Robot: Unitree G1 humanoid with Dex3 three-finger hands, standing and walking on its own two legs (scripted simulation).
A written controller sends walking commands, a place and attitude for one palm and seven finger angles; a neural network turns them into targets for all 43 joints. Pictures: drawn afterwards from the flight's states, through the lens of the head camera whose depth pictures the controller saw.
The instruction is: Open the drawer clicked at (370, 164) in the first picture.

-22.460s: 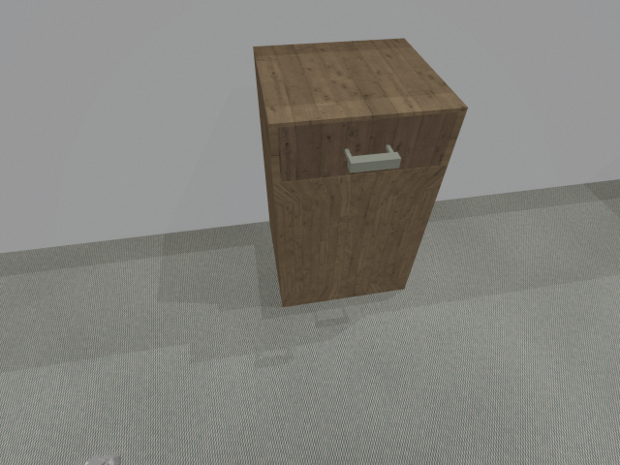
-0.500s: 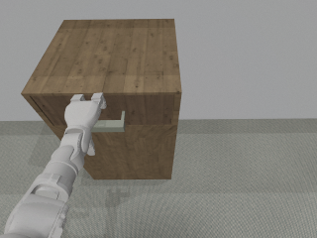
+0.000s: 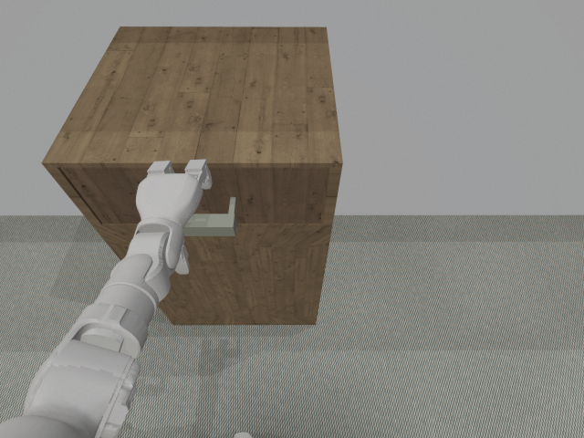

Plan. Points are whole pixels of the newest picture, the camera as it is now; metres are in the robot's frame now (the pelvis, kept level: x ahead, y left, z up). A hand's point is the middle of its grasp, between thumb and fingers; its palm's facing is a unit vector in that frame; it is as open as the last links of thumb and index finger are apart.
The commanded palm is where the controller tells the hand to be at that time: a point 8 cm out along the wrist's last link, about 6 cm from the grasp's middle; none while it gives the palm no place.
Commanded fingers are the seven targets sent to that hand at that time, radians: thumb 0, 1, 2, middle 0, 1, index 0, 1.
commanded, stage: re-aim the fingers above the handle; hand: left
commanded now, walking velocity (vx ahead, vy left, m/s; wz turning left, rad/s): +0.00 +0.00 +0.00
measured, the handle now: (201, 213) +0.49 +0.16 -0.04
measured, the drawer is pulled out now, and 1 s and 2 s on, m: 0.00 0.00 0.00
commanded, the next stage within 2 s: lower the fingers behind the handle in 0.78 s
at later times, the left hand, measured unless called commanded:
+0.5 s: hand (179, 218) +0.44 +0.17 +0.02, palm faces -0.01 -0.05 -1.00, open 13.8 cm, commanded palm +0.42 +0.17 +0.08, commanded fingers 0.00 -0.50 0.30 -0.30 -1.20 -0.30 -1.20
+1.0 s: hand (172, 221) +0.44 +0.18 +0.01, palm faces -0.07 -0.04 -1.00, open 13.8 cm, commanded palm +0.42 +0.18 +0.07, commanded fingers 0.00 -0.50 0.30 -0.30 -1.20 -0.30 -1.20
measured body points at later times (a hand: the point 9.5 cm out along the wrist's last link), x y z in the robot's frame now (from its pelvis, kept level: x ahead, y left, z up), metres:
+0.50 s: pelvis +0.01 +0.00 +0.00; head +0.07 -0.01 +0.45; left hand +0.43 +0.17 +0.07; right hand +0.06 -0.27 -0.13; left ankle +0.01 +0.09 -0.70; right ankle -0.03 -0.11 -0.70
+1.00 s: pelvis +0.01 -0.01 +0.00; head +0.07 -0.02 +0.45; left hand +0.43 +0.18 +0.07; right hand +0.06 -0.28 -0.13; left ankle +0.01 +0.09 -0.70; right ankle -0.03 -0.11 -0.70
